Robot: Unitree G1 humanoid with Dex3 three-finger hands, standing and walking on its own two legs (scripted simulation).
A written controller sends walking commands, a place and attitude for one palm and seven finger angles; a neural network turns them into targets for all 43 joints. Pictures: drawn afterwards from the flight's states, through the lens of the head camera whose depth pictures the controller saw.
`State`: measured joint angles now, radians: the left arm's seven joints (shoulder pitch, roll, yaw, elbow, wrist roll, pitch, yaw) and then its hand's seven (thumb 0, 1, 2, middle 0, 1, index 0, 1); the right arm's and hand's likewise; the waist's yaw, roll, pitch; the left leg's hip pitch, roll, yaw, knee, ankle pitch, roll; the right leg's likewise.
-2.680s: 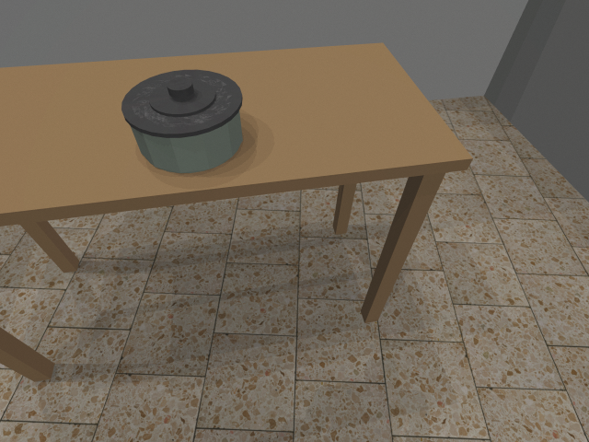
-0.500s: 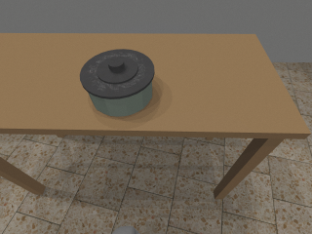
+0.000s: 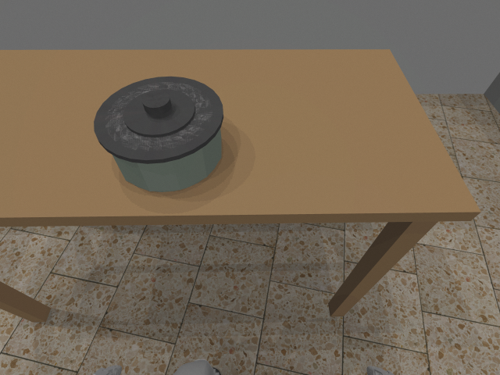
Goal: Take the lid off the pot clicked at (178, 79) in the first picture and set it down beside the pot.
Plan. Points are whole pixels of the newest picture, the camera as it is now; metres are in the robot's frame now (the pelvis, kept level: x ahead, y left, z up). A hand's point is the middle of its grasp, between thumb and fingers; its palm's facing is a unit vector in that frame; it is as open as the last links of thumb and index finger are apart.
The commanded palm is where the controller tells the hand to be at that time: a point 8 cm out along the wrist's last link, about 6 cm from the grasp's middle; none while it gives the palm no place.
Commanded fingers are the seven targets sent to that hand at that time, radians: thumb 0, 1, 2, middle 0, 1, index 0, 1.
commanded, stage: come to a stop and stand still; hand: left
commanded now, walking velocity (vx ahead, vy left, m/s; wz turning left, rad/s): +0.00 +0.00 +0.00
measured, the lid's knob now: (157, 102) +0.49 +0.19 +0.16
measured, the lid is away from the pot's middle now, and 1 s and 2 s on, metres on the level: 0.00 0.00 0.00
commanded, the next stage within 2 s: look again from close up in 0.52 s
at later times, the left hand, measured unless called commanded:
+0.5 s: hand out of the picture +0.01 +0.15 -0.16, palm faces +0.01 -0.97 -0.24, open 7.4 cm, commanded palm none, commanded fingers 0.00 0.90 0.90 -0.20 -0.30 -0.20 -0.30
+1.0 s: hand out of the picture +0.03 +0.14 -0.16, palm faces +0.04 -0.98 -0.19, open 7.4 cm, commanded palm none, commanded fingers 0.00 0.90 0.90 -0.20 -0.30 -0.20 -0.30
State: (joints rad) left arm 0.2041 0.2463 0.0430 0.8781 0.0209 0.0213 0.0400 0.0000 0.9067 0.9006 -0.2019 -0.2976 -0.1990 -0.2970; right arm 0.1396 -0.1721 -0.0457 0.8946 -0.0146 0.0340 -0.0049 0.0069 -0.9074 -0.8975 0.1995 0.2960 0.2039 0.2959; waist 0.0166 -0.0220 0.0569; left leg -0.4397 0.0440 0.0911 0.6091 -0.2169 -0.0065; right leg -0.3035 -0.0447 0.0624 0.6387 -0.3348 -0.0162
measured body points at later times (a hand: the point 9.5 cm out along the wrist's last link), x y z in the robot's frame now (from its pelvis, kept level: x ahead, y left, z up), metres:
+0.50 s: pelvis -0.02 -0.04 +0.00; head -0.02 -0.04 +0.45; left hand +0.01 +0.20 -0.14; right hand -0.02 -0.26 -0.15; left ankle +0.05 +0.10 -0.72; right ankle -0.03 -0.14 -0.72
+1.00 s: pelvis +0.02 -0.03 +0.01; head +0.03 -0.02 +0.46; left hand +0.03 +0.19 -0.15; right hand +0.05 -0.26 -0.14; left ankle +0.05 +0.11 -0.72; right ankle -0.03 -0.14 -0.72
